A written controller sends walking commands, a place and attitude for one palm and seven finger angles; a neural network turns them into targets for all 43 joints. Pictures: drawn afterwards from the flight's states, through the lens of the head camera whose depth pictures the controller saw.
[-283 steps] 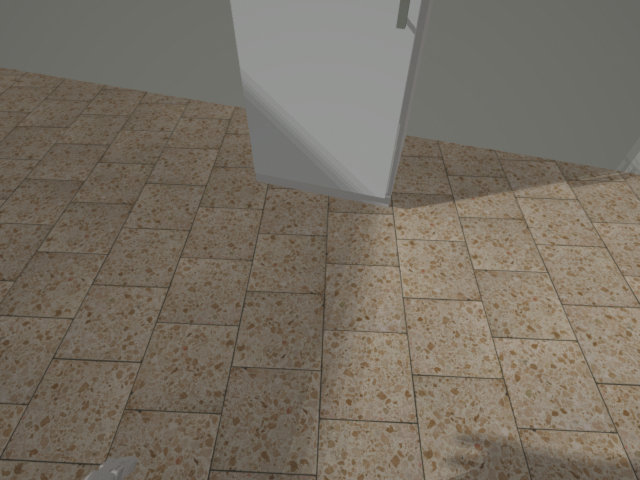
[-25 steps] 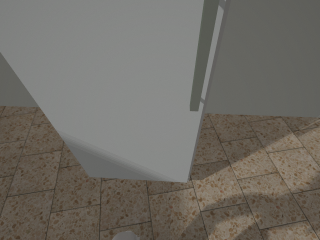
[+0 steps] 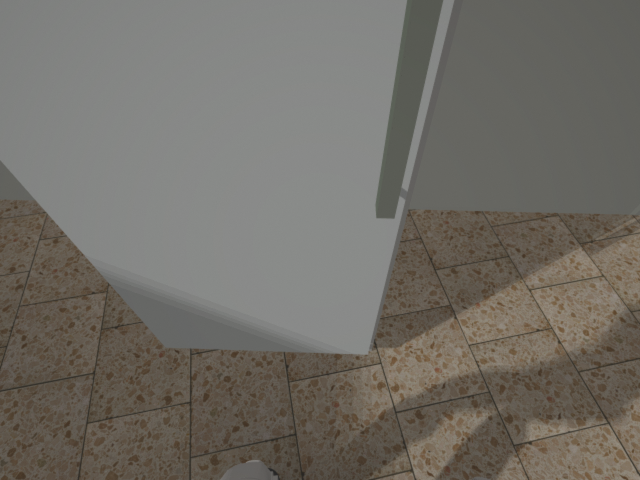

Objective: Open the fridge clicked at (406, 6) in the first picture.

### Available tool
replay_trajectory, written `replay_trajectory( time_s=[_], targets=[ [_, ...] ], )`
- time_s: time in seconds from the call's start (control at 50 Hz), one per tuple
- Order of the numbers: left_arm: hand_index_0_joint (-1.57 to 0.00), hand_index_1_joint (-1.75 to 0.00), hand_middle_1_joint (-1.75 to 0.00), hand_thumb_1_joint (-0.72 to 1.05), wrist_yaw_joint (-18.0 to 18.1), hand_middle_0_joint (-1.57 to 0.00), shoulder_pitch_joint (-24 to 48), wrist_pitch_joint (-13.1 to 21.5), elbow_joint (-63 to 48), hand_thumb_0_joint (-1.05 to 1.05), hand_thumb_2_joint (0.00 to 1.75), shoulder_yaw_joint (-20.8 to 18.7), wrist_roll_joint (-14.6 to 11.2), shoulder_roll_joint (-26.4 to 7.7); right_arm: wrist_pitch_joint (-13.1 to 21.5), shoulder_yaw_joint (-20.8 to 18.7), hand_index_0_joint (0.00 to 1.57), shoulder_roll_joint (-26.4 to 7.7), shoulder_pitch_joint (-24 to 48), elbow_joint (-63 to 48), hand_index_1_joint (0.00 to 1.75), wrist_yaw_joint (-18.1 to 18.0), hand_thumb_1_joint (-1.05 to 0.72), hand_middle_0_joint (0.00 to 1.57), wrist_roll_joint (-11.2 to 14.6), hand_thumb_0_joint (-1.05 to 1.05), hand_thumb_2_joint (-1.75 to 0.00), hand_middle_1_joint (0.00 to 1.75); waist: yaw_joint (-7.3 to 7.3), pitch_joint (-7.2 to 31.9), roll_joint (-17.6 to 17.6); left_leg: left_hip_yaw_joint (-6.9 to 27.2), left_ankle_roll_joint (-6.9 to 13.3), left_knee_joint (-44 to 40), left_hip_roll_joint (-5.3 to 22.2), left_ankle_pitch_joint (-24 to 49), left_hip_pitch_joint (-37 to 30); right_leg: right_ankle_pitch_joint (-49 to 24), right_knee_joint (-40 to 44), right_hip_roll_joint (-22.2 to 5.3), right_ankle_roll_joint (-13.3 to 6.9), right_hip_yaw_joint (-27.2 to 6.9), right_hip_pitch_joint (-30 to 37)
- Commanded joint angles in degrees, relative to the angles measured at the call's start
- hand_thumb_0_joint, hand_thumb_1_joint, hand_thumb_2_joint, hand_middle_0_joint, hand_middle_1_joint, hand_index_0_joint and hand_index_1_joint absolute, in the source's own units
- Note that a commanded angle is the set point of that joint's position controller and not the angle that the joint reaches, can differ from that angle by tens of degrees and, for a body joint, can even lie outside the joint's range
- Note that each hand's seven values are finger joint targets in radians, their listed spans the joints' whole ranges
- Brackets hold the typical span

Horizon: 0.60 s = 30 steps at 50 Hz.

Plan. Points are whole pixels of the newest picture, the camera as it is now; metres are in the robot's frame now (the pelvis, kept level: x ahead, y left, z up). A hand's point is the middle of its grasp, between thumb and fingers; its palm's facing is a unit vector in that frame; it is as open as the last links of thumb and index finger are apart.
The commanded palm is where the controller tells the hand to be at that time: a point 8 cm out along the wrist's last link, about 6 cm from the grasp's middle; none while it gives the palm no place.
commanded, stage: come to a stop and stand still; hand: right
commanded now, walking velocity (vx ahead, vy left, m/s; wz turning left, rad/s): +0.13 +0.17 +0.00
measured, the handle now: (400, 103) +0.48 -0.06 +0.21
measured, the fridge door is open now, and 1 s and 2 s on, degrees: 0 0 0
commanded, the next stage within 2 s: look again from close up in 1.44 s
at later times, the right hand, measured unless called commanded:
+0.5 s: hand out of the picture -0.03 -0.17 -0.16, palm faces +0.00 +0.98 -0.20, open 7.4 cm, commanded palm none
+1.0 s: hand out of the picture -0.06 -0.12 -0.16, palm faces +0.02 +0.99 -0.14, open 7.4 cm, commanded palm none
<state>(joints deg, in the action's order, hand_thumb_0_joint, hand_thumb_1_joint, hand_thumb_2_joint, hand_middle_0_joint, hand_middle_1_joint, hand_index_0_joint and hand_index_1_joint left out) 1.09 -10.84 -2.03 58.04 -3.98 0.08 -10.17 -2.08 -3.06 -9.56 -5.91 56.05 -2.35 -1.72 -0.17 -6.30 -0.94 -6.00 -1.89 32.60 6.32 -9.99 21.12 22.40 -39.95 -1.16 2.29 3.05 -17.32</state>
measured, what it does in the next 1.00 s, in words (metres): steps on the spot: right foot, then left foot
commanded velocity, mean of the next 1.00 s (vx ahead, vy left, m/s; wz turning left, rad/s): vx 0.02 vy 0.04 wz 0.00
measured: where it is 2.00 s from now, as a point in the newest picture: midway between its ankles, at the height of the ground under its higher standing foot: outside the picture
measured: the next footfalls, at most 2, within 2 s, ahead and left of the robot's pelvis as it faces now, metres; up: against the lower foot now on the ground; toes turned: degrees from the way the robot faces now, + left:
right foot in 0.02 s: +0.03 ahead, -0.11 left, +0.00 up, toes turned -2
left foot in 0.46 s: -0.02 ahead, +0.13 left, +0.00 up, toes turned +4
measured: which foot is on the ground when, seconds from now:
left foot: down 0.00-0.02, up 0.04-0.44, down 0.46-1.00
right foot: up 0.00-0.00, down 0.02-1.00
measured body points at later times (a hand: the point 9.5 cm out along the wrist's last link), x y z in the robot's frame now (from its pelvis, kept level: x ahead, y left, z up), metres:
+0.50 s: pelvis -0.04 +0.00 +0.01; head -0.03 +0.01 +0.46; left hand -0.05 +0.23 -0.15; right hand -0.03 -0.22 -0.14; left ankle -0.06 +0.13 -0.73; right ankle +0.00 -0.11 -0.73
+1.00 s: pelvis -0.04 +0.03 +0.01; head -0.03 +0.03 +0.46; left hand -0.08 +0.23 -0.15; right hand -0.06 -0.17 -0.15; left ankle -0.06 +0.13 -0.73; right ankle +0.00 -0.11 -0.72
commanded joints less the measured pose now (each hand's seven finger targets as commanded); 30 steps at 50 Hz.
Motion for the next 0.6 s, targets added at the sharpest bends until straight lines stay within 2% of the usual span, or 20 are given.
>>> replay_trajectory(
  time_s=[0.0, 0.02, 0.04, 0.06, 0.08, 0.12, 0.18, 0.22, 0.26, 0.3, 0.32, 0.34, 0.38, 0.4, 0.42, 0.44, 0.46, 0.48, 0.52, 0.58],
  targets=[
    [-0.20, -0.30, -0.30, 0.90, -0.1, -0.20, -9.0, 1.5, -2.7, 0.00, 0.90, -1.2, 1.5, -9.7, -0.7, -1.2, 0.20, -3.4, -2.8, -4.8, 0.30, 0.3, -0.90, 0.20, 1.1, 0.00, -0.90, 0.30, -1.98, 5.7, 18.7, 1.3, -0.3, 11.3, -4.0, -19.5, 6.4, -7.7, 28.6, -18.5, -7.0, -21.2, 2.0],
    [-0.20, -0.30, -0.30, 0.90, 0.5, -0.20, -5.2, 1.8, -4.1, 0.00, 0.90, -1.0, 1.7, -9.9, -1.3, -1.1, 0.20, -4.8, -2.0, -4.8, 0.30, 0.1, -0.90, 0.20, 0.5, 0.00, -0.90, 0.30, -1.84, 3.5, 16.6, 7.4, 0.1, 18.4, -3.7, -20.5, 3.6, -3.3, 31.1, -21.0, -10.1, -24.8, -5.4],
    [-0.20, -0.30, -0.30, 0.90, 1.0, -0.20, -2.3, 2.0, -4.0, 0.00, 0.90, -0.5, 1.9, -9.1, -1.4, -1.5, 0.20, -5.3, -2.0, -3.2, 0.30, 0.4, -0.90, 0.20, 0.2, 0.00, -0.90, 0.30, -0.70, 2.0, 12.7, 10.0, 0.3, 22.3, -3.7, -16.9, 3.2, 0.8, 31.9, -18.3, -9.6, -22.2, -6.6],
    [-0.20, -0.30, -0.30, 0.90, 1.2, -0.20, 0.2, 2.1, -4.1, 0.00, 0.90, 0.1, 1.9, -8.2, -1.2, -1.6, 0.20, -5.5, -4.9, -1.5, 0.30, 0.9, -0.90, 0.20, 0.2, 0.00, -0.90, 0.30, 0.99, 1.4, 9.8, 10.1, 0.2, 24.4, -4.1, -13.7, 4.3, 3.0, 31.1, -16.1, -9.2, -18.9, -4.4],
    [-0.20, -0.30, -0.30, 0.90, 1.2, -0.20, 1.1, 2.4, -4.2, 0.00, 0.90, 0.4, 1.7, -7.7, -0.9, -1.5, 0.20, -5.5, -7.3, 0.1, 0.30, 1.3, -0.90, 0.20, 0.3, 0.00, -0.90, 0.30, 1.42, 1.9, 8.1, 9.6, -0.1, 25.1, -4.2, -11.7, 5.4, 2.6, 30.5, -14.8, -8.9, -16.1, -1.5],
    [-0.20, -0.30, -0.30, 0.90, 1.4, -0.20, -0.6, 2.8, -3.5, 0.00, 0.90, 0.5, 1.3, -7.0, -0.3, -1.0, 0.20, -5.6, -8.7, 1.4, 0.30, 1.8, -0.90, 0.20, 0.3, 0.00, -0.90, 0.30, 0.62, 2.7, 6.7, 8.7, -0.6, 23.1, -3.9, -9.9, 6.6, -3.7, 29.7, -13.8, -9.1, -13.2, 4.3],
    [-0.20, -0.30, -0.30, 0.90, 1.6, -0.20, -5.0, 3.0, -1.4, 0.00, 0.90, 0.3, 1.2, -7.6, -0.1, -0.4, 0.20, -5.4, -7.8, 1.5, 0.30, 1.9, -0.90, 0.20, 0.4, 0.00, -0.90, 0.30, -1.32, 4.7, 7.0, 7.6, -1.2, 18.2, -3.5, -11.6, 6.6, -12.8, 28.5, -15.5, -10.3, -13.4, 12.1],
    [-0.20, -0.30, -0.30, 0.90, 1.9, -0.20, -6.8, 3.0, -0.3, 0.00, 0.90, 0.1, 1.2, -7.5, 0.0, -0.1, 0.20, -5.0, -6.7, 1.4, 0.30, 2.0, -0.90, 0.20, 0.5, 0.00, -0.90, 0.30, -2.21, 3.9, 6.8, 6.9, -1.0, 14.3, -3.2, -13.7, 6.0, -19.3, 27.3, -16.2, -11.2, -13.7, 14.2],
    [-0.20, -0.30, -0.30, 0.90, 1.8, -0.20, -7.4, 2.6, 0.6, 0.00, 0.90, -0.1, 1.3, -8.7, -0.1, 0.2, 0.20, -4.2, -7.0, 1.7, 0.30, 1.9, -0.90, 0.20, 0.7, 0.00, -0.90, 0.30, -2.63, 5.5, 7.5, 6.3, -0.8, 10.8, -3.3, -15.8, 3.1, -21.5, 26.4, -16.7, -11.6, -13.7, 15.0],
    [-0.20, -0.30, -0.30, 0.90, 1.7, -0.20, -7.2, 2.4, 1.3, 0.00, 0.90, -0.2, 1.2, -9.0, 0.0, 0.6, 0.20, -3.5, -7.9, 2.4, 0.30, 1.7, -0.90, 0.20, 0.8, 0.00, -0.90, 0.30, -2.64, 6.0, 8.9, 5.4, -0.4, 7.5, -3.7, -16.0, -0.1, -20.1, 26.1, -15.8, -11.2, -13.4, 13.5],
    [-0.20, -0.30, -0.30, 0.90, 1.5, -0.20, -6.5, 2.4, 1.7, 0.00, 0.90, -0.1, 1.2, -8.8, 0.2, 0.8, 0.20, -3.3, -8.8, 3.0, 0.30, 1.7, -0.90, 0.20, 0.9, 0.00, -0.90, 0.30, -1.98, 5.7, 9.5, 5.0, -0.1, 4.0, -3.7, -15.5, -1.8, -20.9, 25.5, -15.2, -11.0, -12.8, 12.6],
    [-0.20, -0.30, -0.30, 0.90, 1.4, -0.20, -6.0, 2.3, 1.9, 0.00, 0.90, -0.1, 1.2, -8.6, 0.3, 0.9, 0.20, -2.9, -10.3, 3.9, 0.30, 1.5, -0.90, 0.20, 1.0, 0.00, -0.90, 0.30, -1.47, 6.3, 10.1, 4.3, 0.1, 1.0, -4.0, -13.7, -4.2, -19.7, 25.3, -14.3, -10.4, -12.3, 11.5],
    [-0.20, -0.30, -0.30, 0.90, 1.2, -0.20, -5.5, 2.3, 2.8, 0.00, 0.90, 0.1, 0.7, -8.0, 0.8, 1.0, 0.20, -2.8, -13.8, 5.9, 0.30, 1.2, -0.90, 0.20, 1.0, 0.00, -0.90, 0.30, 0.09, 7.1, 8.0, 3.1, 0.3, -8.8, -4.2, -5.0, -10.7, -15.5, 23.3, -12.1, -8.3, -10.6, 8.3],
    [-0.20, -0.30, -0.30, 0.90, 1.0, -0.20, -6.0, 2.3, 3.3, 0.00, 0.90, 0.4, 0.4, -6.5, 1.3, 1.1, 0.20, -3.6, -14.7, 6.5, 0.30, 0.9, -0.90, 0.20, 0.9, 0.00, -0.90, 0.30, 0.31, 6.1, 5.3, 4.5, 0.6, -14.0, -2.9, -1.4, -14.3, -12.9, 21.5, -9.9, -6.2, -8.7, 5.0],
    [-0.20, -0.30, -0.30, 0.90, 0.7, -0.20, -6.3, 2.4, 3.6, 0.00, 0.90, 0.9, 0.0, -4.0, 1.9, 1.1, 0.20, -5.2, -14.1, 6.8, 0.30, 0.5, -0.90, 0.20, 0.9, 0.00, -0.90, 0.30, 0.04, 4.4, 1.0, 9.2, 1.9, -16.2, 0.7, -1.0, -16.5, -11.1, 19.2, -7.1, -4.1, -6.4, 0.5],
    [-0.20, -0.30, -0.30, 0.90, 0.4, -0.20, -6.0, 2.4, 3.5, 0.00, 0.90, 1.7, 0.0, -2.3, 2.2, 1.4, 0.20, -6.2, -13.6, 7.0, 0.30, 0.4, -0.90, 0.20, 1.1, 0.00, -0.90, 0.30, -0.35, 3.8, -1.3, 11.6, 3.6, -17.4, 4.6, -2.5, -13.3, -9.1, 18.1, -4.3, -2.5, -3.4, 1.8],
    [-0.20, -0.30, -0.30, 0.90, 0.2, -0.20, -5.9, 2.1, 4.0, 0.00, 0.90, 2.0, 0.3, -1.5, 2.5, 1.5, 0.20, -6.8, -12.0, 7.1, 0.30, 0.5, -0.90, 0.20, 1.2, 0.00, -0.90, 0.30, -1.18, 3.3, -4.0, 12.1, 4.4, -18.4, 4.8, -8.1, -7.8, -7.9, 17.9, -2.7, -1.8, -2.3, 4.7],
    [-0.20, -0.30, -0.30, 0.90, 0.2, -0.20, -6.3, 1.7, 4.7, 0.00, 0.90, 2.2, 0.6, -1.6, 2.7, 1.4, 0.20, -6.7, -11.4, 7.1, 0.30, 0.5, -0.90, 0.20, 1.3, 0.00, -0.90, 0.30, -1.00, 1.7, -9.6, 12.9, 4.6, -20.5, 3.8, -13.1, -3.4, -8.5, 16.5, -2.6, -1.8, -1.8, 7.2],
    [-0.20, -0.30, -0.30, 0.90, 0.2, -0.20, -8.8, 1.6, 6.2, 0.00, 0.90, 2.3, 0.8, -1.5, 2.5, 1.8, 0.20, -5.2, -10.6, 7.0, 0.30, 0.3, -0.90, 0.20, 1.2, 0.00, -0.90, 0.30, -1.76, -0.9, -8.1, 11.5, 4.5, -20.7, 2.6, -15.2, -0.6, -10.8, 16.5, -3.2, -1.9, -1.9, 8.3],
    [-0.20, -0.30, -0.30, 0.90, 0.4, -0.20, -10.5, 1.8, 7.7, 0.00, 0.90, 2.6, 0.9, -1.2, 2.4, 1.9, 0.20, -4.1, -11.8, 7.4, 0.30, 0.2, -0.90, 0.20, 1.5, 0.00, -0.90, 0.30, -1.24, -1.2, -1.6, 10.0, 3.8, -18.1, 0.7, -12.6, -2.3, -11.6, 18.1, -4.0, -1.9, -2.4, 7.2]
  ],
)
